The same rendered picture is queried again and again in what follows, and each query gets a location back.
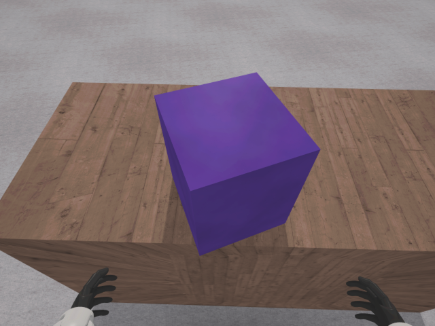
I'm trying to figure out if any robot left forearm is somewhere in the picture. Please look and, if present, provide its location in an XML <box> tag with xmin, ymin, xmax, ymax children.
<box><xmin>54</xmin><ymin>307</ymin><xmax>94</xmax><ymax>326</ymax></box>

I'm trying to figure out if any pedestal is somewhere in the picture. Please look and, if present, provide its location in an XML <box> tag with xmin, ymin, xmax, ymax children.
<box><xmin>0</xmin><ymin>82</ymin><xmax>435</xmax><ymax>312</ymax></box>

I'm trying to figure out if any carton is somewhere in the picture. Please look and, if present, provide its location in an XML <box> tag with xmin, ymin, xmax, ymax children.
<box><xmin>154</xmin><ymin>72</ymin><xmax>320</xmax><ymax>256</ymax></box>

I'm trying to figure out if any robot right hand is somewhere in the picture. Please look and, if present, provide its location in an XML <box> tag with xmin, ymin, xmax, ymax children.
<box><xmin>346</xmin><ymin>276</ymin><xmax>405</xmax><ymax>326</ymax></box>

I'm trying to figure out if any robot left hand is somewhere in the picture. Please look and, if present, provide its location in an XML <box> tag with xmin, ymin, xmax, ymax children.
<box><xmin>71</xmin><ymin>268</ymin><xmax>117</xmax><ymax>317</ymax></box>

